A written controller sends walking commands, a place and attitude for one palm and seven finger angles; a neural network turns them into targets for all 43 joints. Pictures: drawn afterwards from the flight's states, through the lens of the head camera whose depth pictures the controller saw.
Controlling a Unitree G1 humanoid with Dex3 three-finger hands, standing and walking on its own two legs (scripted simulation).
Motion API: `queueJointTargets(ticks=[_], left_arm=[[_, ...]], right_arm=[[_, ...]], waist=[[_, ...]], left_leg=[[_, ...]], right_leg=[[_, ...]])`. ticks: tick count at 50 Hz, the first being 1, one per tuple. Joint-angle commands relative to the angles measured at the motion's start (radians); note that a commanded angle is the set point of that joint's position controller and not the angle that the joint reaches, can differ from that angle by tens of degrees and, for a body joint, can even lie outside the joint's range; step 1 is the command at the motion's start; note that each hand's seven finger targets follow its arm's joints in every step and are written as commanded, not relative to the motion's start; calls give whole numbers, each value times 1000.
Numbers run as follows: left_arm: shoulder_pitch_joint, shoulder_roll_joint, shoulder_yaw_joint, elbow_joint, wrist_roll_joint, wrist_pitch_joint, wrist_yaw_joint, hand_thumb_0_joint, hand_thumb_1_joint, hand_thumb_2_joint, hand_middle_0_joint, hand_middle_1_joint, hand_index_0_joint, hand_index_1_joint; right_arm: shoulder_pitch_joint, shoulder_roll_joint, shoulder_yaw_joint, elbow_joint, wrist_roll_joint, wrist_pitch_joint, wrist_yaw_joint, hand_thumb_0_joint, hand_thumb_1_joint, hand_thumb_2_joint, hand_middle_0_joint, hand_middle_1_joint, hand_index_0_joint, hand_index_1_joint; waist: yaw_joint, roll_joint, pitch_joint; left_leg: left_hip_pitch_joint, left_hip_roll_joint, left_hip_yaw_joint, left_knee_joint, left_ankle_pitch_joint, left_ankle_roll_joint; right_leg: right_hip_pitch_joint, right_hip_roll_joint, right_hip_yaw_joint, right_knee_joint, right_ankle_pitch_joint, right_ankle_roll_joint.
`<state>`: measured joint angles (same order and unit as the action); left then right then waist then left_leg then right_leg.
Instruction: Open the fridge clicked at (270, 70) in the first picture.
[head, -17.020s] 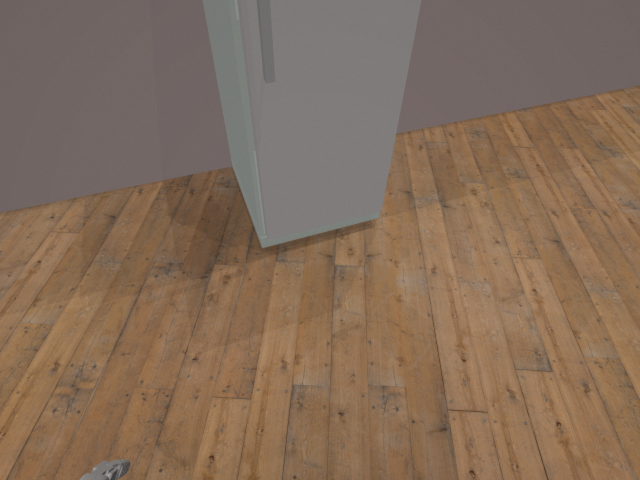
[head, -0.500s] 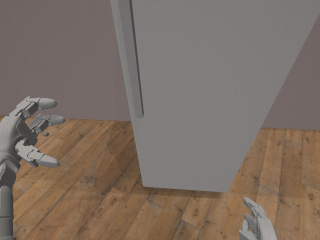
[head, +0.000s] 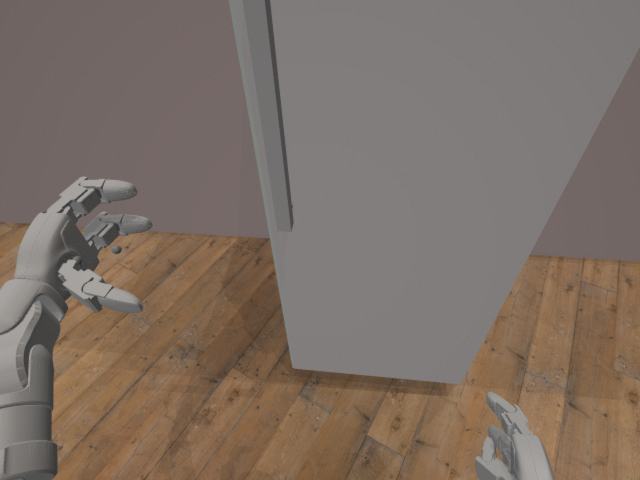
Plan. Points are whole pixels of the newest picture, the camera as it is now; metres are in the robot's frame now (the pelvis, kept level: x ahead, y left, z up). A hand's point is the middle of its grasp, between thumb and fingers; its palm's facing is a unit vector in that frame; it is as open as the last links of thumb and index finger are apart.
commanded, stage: move the hooked fingers beside the handle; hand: left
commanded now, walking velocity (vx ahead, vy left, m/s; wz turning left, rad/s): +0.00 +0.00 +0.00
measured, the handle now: (272, 94) +0.55 +0.13 +0.23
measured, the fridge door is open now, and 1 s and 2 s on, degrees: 0 0 0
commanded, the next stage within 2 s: none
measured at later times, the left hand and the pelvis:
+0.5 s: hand (165, 215) +0.36 +0.24 +0.17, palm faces +0.02 -1.00 -0.03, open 14.0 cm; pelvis +0.00 +0.01 +0.00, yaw -1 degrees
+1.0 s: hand (194, 185) +0.43 +0.22 +0.16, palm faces +0.01 -1.00 +0.00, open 14.0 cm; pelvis +0.01 +0.01 +0.00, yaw -2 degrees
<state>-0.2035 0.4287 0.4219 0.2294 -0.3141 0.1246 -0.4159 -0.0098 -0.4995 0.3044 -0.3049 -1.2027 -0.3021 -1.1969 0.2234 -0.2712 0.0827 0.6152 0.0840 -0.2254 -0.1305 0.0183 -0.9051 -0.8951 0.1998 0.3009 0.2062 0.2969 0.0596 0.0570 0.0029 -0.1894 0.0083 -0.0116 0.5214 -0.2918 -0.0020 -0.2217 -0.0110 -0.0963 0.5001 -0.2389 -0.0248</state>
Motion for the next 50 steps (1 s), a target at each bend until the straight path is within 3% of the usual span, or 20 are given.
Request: queueJointTargets(ticks=[1,3,4,5,10,12,16,20,24,27,28,29,34,37,40,45,47,48,49,50], left_arm=[[-444,262,34,-186,1,-66,16,0,-500,300,-300,-1200,-300,-1200],[-447,278,53,-171,6,-71,26,0,-500,300,-300,-1200,-300,-1200],[-425,318,95,-163,5,-76,31,0,-500,300,-300,-1200,-300,-1200],[-429,295,83,-178,1,-83,31,0,-500,300,-300,-1200,-300,-1200],[-360,298,113,-96,-2,-70,37,0,-500,300,-300,-1200,-300,-1200],[-391,251,61,-90,6,-54,37,0,-500,300,-300,-1200,-300,-1200],[-485,252,35,-71,18,-45,49,0,-500,300,-300,-1200,-300,-1200],[-623,231,-8,-167,27,-100,71,0,-500,300,-300,-1200,-300,-1200],[-641,240,-4,-55,36,-119,90,0,-500,300,-300,-1200,-300,-1200],[-645,227,-16,40,51,-95,98,0,-500,300,-300,-1200,-300,-1200],[-641,221,-22,63,57,-85,100,0,-500,300,-300,-1200,-300,-1200],[-630,256,6,85,62,-82,105,0,-500,300,-300,-1200,-300,-1200],[-700,258,-3,122,68,-100,113,0,-500,300,-300,-1200,-300,-1200],[-800,237,-32,66,71,-147,115,0,-500,300,-300,-1200,-300,-1200],[-788,259,-6,104,72,-167,120,0,-500,300,-300,-1200,-300,-1200],[-768,254,-5,214,81,-142,120,0,-500,300,-300,-1200,-300,-1200],[-793,236,-29,242,89,-135,120,0,-500,300,-300,-1200,-300,-1200],[-828,241,-32,233,93,-141,122,0,-500,300,-300,-1200,-300,-1200],[-842,242,-34,237,96,-150,127,0,-500,300,-300,-1200,-300,-1200],[-881,248,-38,205,99,-163,129,0,-500,300,-300,-1200,-300,-1200]], right_arm=[[-111,-108,-47,-157,-4,-59,-12,0,-900,-900,200,300,200,300],[-109,-107,-47,-159,-6,-58,-10,0,-900,-900,200,300,200,300],[-106,-110,-49,-156,-9,-54,-6,0,-900,-900,200,300,200,300],[-114,-105,-46,-166,-10,-55,-1,0,-900,-900,200,300,200,300],[-104,-108,-52,-166,-8,-38,14,0,-900,-900,200,300,200,300],[-103,-110,-53,-168,-4,-32,16,0,-900,-900,200,300,200,300],[-81,-120,-60,-163,-2,-18,12,0,-900,-900,200,300,200,300],[-79,-109,-59,-164,-6,-24,4,0,-900,-900,200,300,200,300],[-53,-116,-57,-132,-10,-17,-4,0,-900,-900,200,300,200,300],[-48,-118,-55,-122,-7,-7,-3,0,-900,-900,200,300,200,300],[-47,-118,-56,-124,-6,-3,0,0,-900,-900,200,300,200,300],[-41,-122,-58,-121,-8,2,3,0,-900,-900,200,300,200,300],[-26,-124,-61,-130,-10,22,11,0,-900,-900,200,300,200,300],[-12,-121,-65,-131,-12,21,14,0,-900,-900,200,300,200,300],[8,-124,-69,-119,-17,25,17,0,-900,-900,200,300,200,300],[30,-135,-74,-103,-14,45,23,0,-900,-900,200,300,200,300],[34,-135,-74,-102,-12,53,25,0,-900,-900,200,300,200,300],[38,-136,-77,-100,-13,56,25,0,-900,-900,200,300,200,300],[47,-138,-79,-100,-15,58,27,0,-900,-900,200,300,200,300],[48,-138,-81,-103,-16,58,27,0,-900,-900,200,300,200,300]], waist=[[-44,26,-198],[-35,12,-231],[-19,-6,-248],[-16,-1,-270],[0,-14,-242],[-15,4,-217],[-43,-44,-210],[-56,38,-293],[-61,-19,-268],[-59,-19,-237],[-55,10,-239],[-47,-12,-256],[-55,-53,-283],[-69,18,-350],[-64,1,-357],[-66,-37,-320],[-75,-19,-290],[-80,1,-300],[-83,-29,-310],[-84,6,-334]], left_leg=[[18,-22,-10,-85,129,31],[16,-23,-10,-84,154,29],[10,-21,-9,-81,173,28],[8,-23,-7,-82,196,28],[-21,-20,10,-82,241,25],[-18,-19,15,-82,228,24],[-20,-15,9,-81,194,30],[53,-16,-1,-74,228,28],[31,-13,-4,-81,207,28],[-2,-14,-4,-91,194,26],[-5,-15,-2,-89,196,24],[-6,-13,-2,-85,215,25],[-23,-8,3,-74,247,28],[29,-9,4,-63,296,26],[28,-6,2,-58,319,26],[-18,-6,12,-63,308,28],[-30,-6,10,-63,291,26],[-23,-6,10,-60,286,26],[-22,-4,10,-54,292,30],[-9,-4,6,-54,307,28]], right_leg=[[52,3,61,-87,91,7],[76,3,58,-76,126,6],[102,5,59,-71,143,5],[123,0,58,-60,180,5],[123,2,51,-45,256,2],[88,1,51,-47,245,3],[56,5,55,-56,199,8],[60,8,58,-51,213,1],[53,11,54,-59,194,1],[44,4,50,-56,190,-1],[40,1,52,-54,192,-3],[55,2,54,-52,209,-5],[71,3,57,-38,254,-3],[74,5,63,-28,300,-6],[79,7,62,-24,321,-6],[74,3,58,-22,330,-5],[45,3,56,-23,307,-7],[34,4,58,-24,297,-7],[43,6,58,-22,300,-6],[46,6,60,-18,309,-9]])
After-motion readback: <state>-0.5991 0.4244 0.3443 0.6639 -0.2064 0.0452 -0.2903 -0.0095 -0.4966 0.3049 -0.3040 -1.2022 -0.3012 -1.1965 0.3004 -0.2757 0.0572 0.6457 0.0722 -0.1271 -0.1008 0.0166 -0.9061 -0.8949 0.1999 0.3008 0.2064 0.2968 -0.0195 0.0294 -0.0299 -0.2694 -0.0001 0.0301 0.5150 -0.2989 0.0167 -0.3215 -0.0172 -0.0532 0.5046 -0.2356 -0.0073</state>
